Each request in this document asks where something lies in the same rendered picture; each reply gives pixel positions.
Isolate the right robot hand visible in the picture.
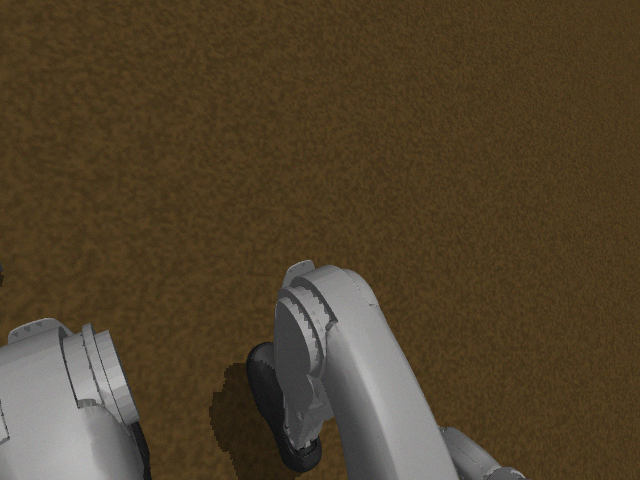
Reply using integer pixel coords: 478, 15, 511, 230
437, 424, 502, 480

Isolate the left robot foot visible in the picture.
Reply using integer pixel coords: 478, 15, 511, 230
131, 421, 152, 480

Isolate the right robot foot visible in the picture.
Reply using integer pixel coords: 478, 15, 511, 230
246, 342, 322, 472

